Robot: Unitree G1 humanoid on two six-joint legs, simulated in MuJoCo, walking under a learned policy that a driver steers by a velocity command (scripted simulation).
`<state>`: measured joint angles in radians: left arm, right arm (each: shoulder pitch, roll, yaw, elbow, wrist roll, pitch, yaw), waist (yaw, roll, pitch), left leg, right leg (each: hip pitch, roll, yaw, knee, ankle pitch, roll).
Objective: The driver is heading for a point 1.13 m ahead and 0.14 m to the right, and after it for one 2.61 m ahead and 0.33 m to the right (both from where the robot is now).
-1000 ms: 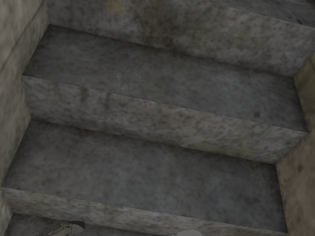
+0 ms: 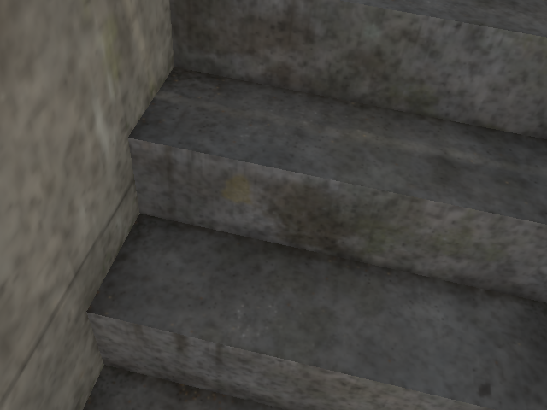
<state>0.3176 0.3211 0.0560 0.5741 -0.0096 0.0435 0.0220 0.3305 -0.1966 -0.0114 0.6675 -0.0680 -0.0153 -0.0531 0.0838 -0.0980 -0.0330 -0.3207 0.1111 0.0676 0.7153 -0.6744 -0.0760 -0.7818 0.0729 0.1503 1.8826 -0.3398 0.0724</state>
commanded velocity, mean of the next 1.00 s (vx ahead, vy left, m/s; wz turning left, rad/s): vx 0.63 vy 0.07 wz -0.22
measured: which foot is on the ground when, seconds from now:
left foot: down 0.00-0.24, up 0.26-0.64, down 0.66-1.00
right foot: up 0.00-0.22, down 0.24-0.68, up 0.70-1.00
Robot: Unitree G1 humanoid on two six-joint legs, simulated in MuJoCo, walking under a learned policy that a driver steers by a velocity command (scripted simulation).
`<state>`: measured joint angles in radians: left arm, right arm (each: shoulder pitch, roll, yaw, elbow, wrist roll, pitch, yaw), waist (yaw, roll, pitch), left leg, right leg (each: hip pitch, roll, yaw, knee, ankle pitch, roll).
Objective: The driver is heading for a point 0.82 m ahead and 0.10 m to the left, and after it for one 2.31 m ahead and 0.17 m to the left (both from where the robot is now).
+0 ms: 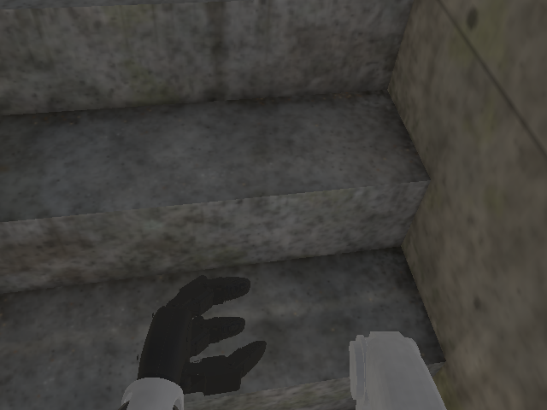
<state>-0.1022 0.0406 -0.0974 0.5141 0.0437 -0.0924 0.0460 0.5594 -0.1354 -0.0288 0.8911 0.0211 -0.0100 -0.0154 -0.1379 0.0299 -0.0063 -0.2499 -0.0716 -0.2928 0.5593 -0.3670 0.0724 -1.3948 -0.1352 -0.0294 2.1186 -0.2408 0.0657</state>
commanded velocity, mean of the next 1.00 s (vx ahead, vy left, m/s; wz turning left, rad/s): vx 0.27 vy -0.01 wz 0.26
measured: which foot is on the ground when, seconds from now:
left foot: down 0.00-0.12, up 0.14-0.52, down 0.54-0.94, up 0.96-1.00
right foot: up 0.00-0.08, down 0.10-0.54, up 0.56-0.96, down 0.98-1.00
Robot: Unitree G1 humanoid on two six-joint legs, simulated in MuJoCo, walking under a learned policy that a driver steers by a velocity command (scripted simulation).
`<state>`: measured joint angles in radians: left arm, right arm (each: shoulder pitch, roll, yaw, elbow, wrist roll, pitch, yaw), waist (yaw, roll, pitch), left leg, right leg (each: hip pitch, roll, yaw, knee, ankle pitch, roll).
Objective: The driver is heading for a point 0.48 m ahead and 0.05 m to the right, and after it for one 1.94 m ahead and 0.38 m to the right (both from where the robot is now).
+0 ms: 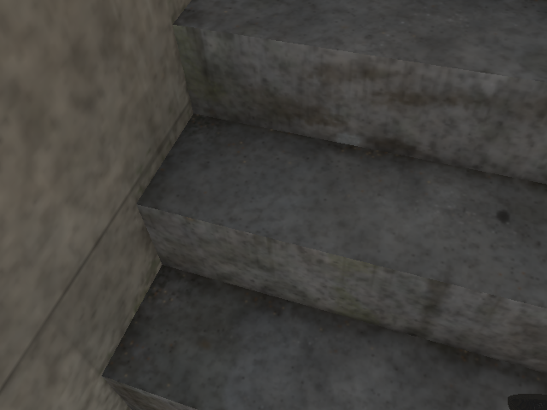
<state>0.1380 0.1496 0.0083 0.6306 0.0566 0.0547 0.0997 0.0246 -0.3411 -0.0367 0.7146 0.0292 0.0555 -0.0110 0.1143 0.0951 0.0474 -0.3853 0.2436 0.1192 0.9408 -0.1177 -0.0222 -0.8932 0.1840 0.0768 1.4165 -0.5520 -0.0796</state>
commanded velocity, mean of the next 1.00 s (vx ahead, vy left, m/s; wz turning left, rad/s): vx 0.39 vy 0.06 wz -0.30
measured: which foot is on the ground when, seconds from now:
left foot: up 0.00-0.44, down 0.46-0.66, up 0.68-0.94, down 0.96-1.00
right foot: down 0.00-0.38, up 0.40-0.56, down 0.58-0.96, up 0.98-1.00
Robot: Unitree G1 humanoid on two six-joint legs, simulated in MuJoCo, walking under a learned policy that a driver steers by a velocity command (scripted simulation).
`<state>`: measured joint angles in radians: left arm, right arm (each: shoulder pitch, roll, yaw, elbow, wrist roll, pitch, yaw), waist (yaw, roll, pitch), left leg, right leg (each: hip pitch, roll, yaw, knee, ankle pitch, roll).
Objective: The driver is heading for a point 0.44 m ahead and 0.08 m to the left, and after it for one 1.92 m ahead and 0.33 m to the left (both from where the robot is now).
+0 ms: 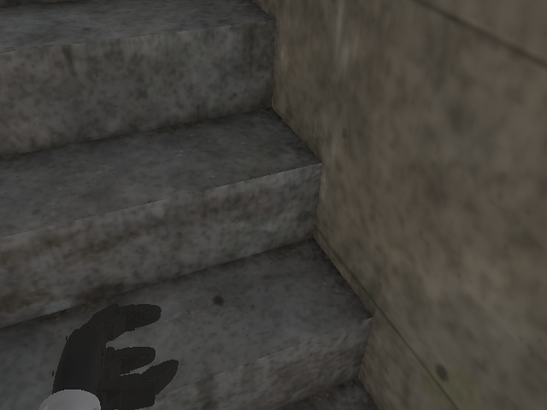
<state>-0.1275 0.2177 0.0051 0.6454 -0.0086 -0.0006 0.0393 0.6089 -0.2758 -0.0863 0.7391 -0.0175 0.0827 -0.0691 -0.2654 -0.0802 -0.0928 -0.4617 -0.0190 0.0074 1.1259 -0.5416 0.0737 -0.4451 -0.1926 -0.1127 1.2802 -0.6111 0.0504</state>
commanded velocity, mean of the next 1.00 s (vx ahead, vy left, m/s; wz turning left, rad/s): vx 0.59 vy -0.22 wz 0.59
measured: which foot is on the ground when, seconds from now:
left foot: down 0.00-0.66, up 0.68-1.00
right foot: up 0.00-0.26, down 0.28-0.40, up 0.42-0.66, down 0.68-1.00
